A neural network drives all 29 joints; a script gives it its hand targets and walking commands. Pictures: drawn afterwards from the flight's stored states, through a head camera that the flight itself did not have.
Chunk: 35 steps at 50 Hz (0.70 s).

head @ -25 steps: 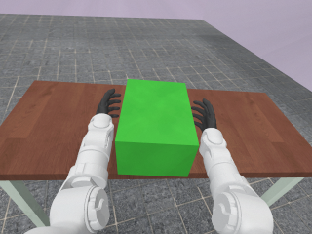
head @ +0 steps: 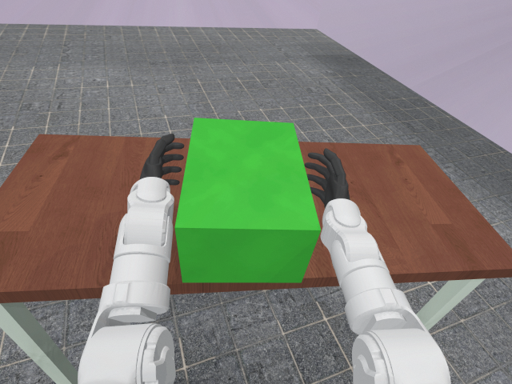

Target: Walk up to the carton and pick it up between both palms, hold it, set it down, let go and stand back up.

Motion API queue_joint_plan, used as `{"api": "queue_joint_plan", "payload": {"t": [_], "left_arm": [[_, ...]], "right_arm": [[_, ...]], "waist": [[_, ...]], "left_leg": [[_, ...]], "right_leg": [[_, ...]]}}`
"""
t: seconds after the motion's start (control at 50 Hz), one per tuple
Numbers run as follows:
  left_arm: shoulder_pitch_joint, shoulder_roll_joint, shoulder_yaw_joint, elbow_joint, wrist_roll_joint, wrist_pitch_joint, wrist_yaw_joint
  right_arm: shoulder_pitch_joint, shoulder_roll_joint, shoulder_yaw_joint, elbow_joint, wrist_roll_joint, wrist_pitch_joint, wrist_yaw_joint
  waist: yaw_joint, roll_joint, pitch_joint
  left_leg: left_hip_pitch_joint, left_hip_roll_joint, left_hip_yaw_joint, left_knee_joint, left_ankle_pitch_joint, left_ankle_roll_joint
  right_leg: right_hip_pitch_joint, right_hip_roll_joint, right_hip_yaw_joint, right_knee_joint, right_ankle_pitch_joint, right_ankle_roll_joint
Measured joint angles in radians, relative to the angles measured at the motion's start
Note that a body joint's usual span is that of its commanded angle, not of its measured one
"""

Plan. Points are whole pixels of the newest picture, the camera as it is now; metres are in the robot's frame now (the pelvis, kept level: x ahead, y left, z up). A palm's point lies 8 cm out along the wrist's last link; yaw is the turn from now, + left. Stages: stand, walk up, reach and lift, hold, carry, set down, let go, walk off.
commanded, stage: reach and lift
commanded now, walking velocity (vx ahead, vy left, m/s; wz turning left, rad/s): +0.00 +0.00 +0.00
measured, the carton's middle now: (243, 194) +0.42 +0.00 +0.09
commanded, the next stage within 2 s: hold in 0.92 s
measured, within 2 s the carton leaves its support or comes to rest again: neither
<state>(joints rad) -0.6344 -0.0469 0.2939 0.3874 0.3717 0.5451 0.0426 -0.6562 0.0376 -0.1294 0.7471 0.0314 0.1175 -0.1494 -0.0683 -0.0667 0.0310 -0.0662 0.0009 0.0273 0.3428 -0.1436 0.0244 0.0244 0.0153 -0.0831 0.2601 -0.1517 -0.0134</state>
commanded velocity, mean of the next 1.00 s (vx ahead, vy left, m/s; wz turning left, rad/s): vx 0.00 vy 0.00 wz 0.00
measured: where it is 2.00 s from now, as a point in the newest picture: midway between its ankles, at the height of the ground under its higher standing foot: outside the picture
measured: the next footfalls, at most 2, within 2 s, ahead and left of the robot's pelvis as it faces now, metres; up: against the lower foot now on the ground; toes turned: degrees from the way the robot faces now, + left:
none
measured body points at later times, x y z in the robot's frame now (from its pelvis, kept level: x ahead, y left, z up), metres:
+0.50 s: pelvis -0.01 +0.00 +0.00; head -0.04 +0.03 +0.45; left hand +0.38 +0.14 +0.15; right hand +0.37 -0.15 +0.15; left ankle +0.04 +0.10 -0.75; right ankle +0.01 -0.11 -0.75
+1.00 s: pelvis -0.01 -0.01 +0.00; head -0.05 +0.03 +0.45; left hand +0.37 +0.15 +0.16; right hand +0.36 -0.14 +0.17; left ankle +0.04 +0.10 -0.75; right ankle +0.01 -0.11 -0.75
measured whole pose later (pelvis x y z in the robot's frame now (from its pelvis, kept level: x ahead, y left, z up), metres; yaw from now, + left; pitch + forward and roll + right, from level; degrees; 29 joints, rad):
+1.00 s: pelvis -0.01 -0.01 +0.00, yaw +1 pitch -10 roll -1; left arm -0.58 -0.05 0.28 0.20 0.41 0.67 0.01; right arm -0.62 0.05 -0.07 0.59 0.06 0.14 -0.18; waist -0.10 -0.07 0.08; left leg -0.02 0.00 0.02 0.33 -0.13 0.02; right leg 0.06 0.02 -0.09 0.26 -0.15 -0.02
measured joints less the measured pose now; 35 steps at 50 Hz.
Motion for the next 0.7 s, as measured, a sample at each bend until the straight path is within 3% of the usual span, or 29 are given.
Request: {"api": "queue_joint_plan", "payload": {"t": [0.34, 0.7], "left_arm": [[0.040, -0.007, 0.000, -0.100, 0.034, 0.076, -0.025], [0.000, -0.008, 0.018, -0.073, 0.045, 0.080, -0.039]], "right_arm": [[0.025, 0.016, 0.037, -0.105, 0.016, 0.028, -0.020], [-0.006, 0.010, 0.013, -0.070, -0.001, 0.010, -0.009]], "waist": [[-0.031, -0.002, 0.038], [-0.020, -0.001, 0.039]], "left_leg": [[0.013, -0.001, -0.007, 0.001, 0.005, -0.001], [0.034, 0.000, -0.003, -0.021, 0.021, -0.002]], "right_leg": [[0.011, -0.001, -0.007, 0.010, -0.001, -0.003], [0.023, 0.000, -0.004, 0.005, 0.007, -0.007]]}}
